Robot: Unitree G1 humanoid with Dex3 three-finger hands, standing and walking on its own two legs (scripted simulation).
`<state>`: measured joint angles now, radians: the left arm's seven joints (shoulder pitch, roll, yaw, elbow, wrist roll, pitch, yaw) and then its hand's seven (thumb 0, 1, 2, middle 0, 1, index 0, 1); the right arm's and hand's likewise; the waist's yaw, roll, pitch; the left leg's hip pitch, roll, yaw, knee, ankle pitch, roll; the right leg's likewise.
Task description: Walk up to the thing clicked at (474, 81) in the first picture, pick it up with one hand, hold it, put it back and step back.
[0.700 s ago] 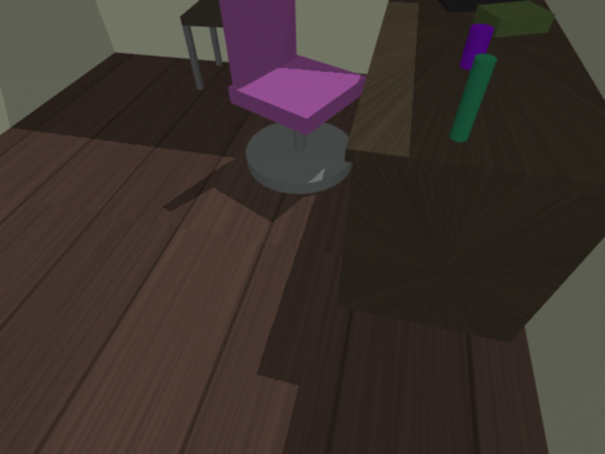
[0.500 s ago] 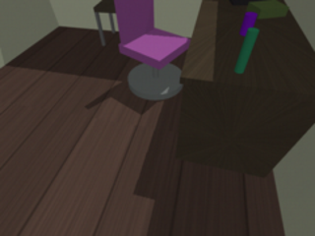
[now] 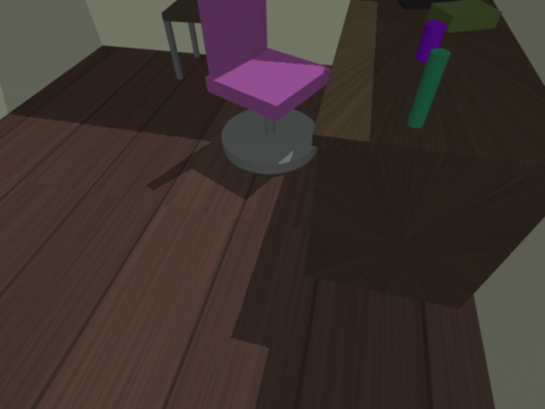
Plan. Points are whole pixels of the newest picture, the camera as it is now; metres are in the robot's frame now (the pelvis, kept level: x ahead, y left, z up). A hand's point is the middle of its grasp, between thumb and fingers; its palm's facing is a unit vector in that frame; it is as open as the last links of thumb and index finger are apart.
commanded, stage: stand
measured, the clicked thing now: (426, 91) +0.83 -0.36 +0.04
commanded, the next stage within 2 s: walk up in 0.42 s
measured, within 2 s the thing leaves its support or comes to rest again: neither
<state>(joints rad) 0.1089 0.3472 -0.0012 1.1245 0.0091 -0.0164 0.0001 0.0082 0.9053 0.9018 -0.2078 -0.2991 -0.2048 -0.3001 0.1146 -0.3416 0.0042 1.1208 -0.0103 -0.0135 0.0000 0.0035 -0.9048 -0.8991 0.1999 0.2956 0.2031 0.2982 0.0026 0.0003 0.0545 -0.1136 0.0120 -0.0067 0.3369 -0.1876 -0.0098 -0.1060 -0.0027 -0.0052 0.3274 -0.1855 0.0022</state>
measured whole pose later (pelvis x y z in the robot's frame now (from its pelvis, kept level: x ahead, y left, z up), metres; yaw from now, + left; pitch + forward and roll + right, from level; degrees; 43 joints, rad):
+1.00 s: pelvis +0.13 +0.12 -0.01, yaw -12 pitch -3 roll +0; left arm 0.29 0.45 0.07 0.92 0.01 -0.05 -0.04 0.01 0.91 0.90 -0.21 -0.30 -0.20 -0.30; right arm 0.34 -0.38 -0.07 0.88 -0.03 -0.03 0.06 0.00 -0.90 -0.90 0.20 0.30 0.21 0.30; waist -0.05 0.00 0.07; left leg -0.14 0.02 0.10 0.48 -0.30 0.04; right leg -0.45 -0.03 -0.01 0.83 -0.34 -0.01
